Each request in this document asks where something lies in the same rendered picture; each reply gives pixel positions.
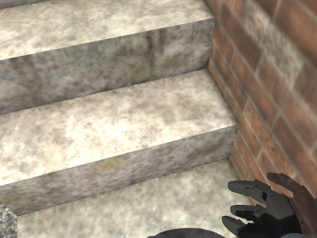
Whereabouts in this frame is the right robot hand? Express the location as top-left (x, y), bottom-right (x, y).
top-left (222, 179), bottom-right (303, 238)

